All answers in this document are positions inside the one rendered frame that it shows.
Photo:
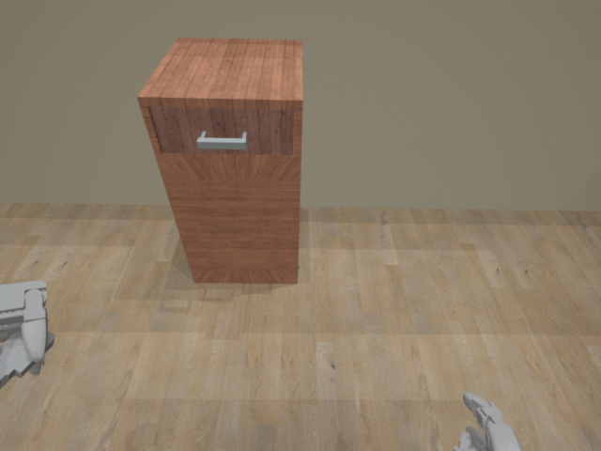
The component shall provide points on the handle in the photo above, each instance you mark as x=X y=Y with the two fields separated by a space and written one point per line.
x=222 y=143

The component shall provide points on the cabinet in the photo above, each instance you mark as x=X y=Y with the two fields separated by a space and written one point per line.
x=238 y=216

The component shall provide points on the drawer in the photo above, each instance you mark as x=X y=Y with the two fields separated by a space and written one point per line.
x=269 y=131

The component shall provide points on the robot left hand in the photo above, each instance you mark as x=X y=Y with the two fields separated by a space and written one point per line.
x=23 y=328

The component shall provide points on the robot right hand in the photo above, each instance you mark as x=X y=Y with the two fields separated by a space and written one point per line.
x=497 y=437

